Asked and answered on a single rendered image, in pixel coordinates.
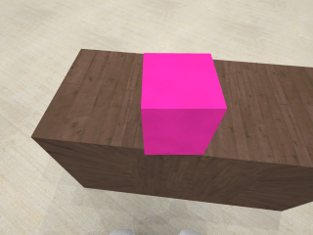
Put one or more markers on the pedestal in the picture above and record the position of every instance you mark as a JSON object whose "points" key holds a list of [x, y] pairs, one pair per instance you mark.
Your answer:
{"points": [[260, 156]]}

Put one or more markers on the carton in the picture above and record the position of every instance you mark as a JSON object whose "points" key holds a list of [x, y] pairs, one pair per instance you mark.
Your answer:
{"points": [[182, 103]]}

